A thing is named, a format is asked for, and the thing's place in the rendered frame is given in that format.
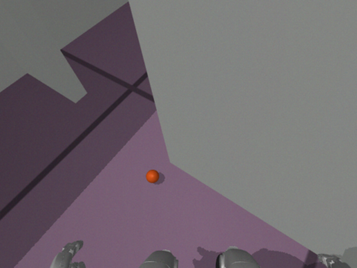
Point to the right robot hand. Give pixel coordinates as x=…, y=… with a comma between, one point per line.
x=332, y=261

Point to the left robot hand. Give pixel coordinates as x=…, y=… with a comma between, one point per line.
x=63, y=259

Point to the ball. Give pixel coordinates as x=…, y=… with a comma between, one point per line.
x=152, y=176

